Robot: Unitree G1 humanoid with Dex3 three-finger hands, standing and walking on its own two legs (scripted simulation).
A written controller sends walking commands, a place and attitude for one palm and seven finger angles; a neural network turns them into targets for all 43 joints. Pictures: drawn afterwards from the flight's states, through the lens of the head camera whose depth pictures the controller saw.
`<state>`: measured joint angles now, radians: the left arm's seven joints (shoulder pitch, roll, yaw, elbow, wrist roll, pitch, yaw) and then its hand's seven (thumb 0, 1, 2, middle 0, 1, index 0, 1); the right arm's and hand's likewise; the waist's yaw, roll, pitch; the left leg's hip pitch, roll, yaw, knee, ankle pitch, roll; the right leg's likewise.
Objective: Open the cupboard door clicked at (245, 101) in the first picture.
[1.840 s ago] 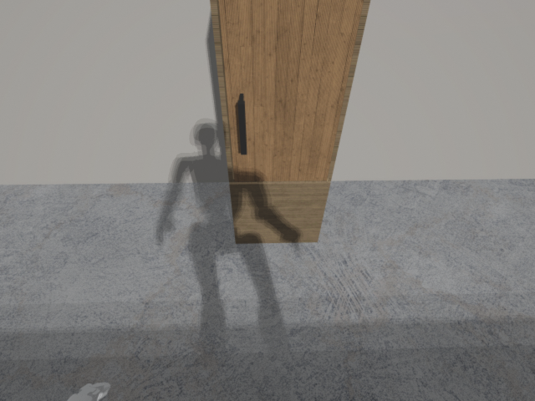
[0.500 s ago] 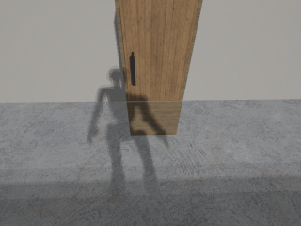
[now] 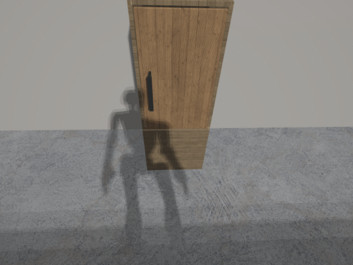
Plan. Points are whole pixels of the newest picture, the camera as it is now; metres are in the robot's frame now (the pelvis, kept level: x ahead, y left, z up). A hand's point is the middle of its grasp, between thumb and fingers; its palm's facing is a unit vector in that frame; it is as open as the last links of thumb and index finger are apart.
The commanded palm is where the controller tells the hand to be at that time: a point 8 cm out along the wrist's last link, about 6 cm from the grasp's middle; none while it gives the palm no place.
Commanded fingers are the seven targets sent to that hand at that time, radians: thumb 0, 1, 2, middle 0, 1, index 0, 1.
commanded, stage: take the last steps up to it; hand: left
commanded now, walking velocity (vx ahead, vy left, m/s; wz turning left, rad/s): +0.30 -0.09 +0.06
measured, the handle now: (150, 92) +0.83 +0.16 -0.08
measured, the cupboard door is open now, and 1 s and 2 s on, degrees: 0 0 0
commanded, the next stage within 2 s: come to a stop and stand still in 0.74 s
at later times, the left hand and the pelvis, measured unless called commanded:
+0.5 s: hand out of the picture +0.03 +0.16 -0.19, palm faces +0.10 -0.99 -0.12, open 7.4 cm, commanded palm none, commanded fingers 0.00 0.90 0.90 -0.20 -0.30 -0.20 -0.30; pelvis +0.17 +0.02 -0.02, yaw +0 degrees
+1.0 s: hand (144, 186) +0.40 +0.13 -0.16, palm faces -0.02 -0.98 -0.21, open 7.4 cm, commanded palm none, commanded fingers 0.00 0.90 0.90 -0.20 -0.30 -0.20 -0.30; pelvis +0.32 -0.04 +0.00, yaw +1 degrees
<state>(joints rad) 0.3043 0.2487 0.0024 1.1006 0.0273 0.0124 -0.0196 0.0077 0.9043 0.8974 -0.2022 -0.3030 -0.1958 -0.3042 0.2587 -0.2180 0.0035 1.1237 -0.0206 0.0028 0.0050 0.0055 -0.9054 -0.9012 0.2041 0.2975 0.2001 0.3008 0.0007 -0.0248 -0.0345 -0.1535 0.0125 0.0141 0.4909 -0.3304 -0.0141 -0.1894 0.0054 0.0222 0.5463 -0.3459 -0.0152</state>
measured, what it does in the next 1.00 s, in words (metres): walks ahead: left foot, then right foot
